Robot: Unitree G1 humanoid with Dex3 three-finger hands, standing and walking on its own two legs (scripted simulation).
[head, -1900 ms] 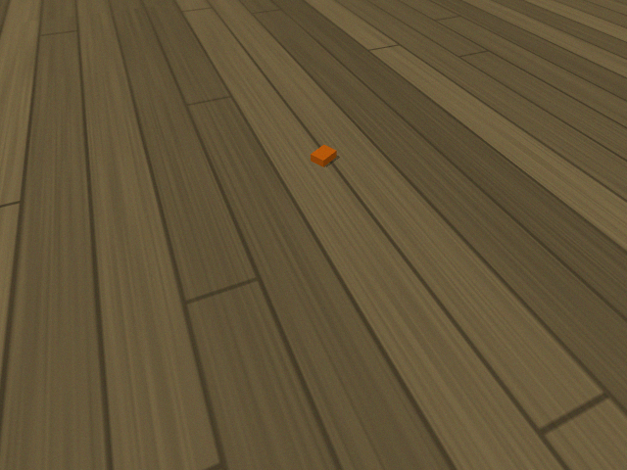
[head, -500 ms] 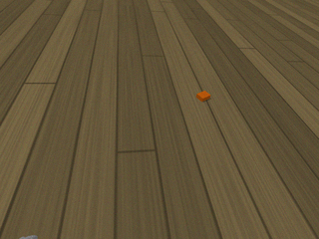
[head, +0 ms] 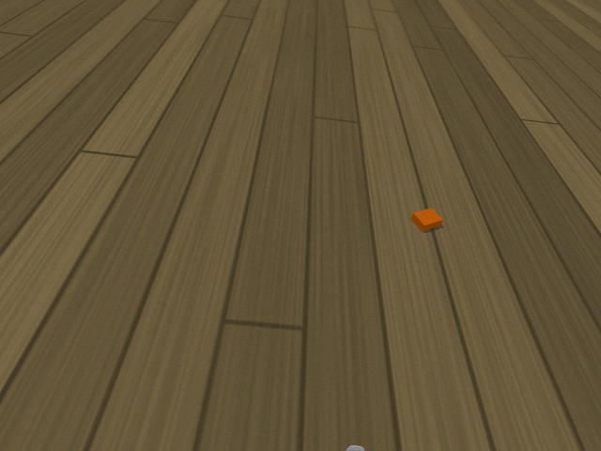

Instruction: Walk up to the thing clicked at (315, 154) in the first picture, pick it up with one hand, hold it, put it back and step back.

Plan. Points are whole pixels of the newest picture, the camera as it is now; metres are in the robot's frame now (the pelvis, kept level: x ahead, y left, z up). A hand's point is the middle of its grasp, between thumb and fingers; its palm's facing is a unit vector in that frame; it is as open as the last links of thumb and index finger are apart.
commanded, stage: walk up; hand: left
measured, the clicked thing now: (426, 219) +1.32 -0.66 -0.74
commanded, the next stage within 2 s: none
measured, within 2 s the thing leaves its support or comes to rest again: neither
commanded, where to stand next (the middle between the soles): +1.06 -1.08 m, yaw +25 degrees
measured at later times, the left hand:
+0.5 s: hand (219, 416) +0.23 +0.12 -0.17, palm faces +0.18 -0.93 -0.33, open 7.4 cm
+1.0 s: hand (330, 295) +0.44 -0.06 -0.13, palm faces +0.24 -0.90 -0.37, open 7.4 cm
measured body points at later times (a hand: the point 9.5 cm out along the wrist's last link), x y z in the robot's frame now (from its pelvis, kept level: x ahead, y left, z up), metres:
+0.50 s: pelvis +0.24 -0.16 -0.02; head +0.26 -0.12 +0.43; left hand +0.22 +0.17 -0.14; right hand +0.39 -0.46 -0.10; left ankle +0.33 -0.06 -0.73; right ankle +0.14 -0.19 -0.71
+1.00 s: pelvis +0.43 -0.35 -0.01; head +0.44 -0.36 +0.44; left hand +0.43 -0.01 -0.10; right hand +0.57 -0.70 -0.10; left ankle +0.39 -0.21 -0.66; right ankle +0.49 -0.48 -0.72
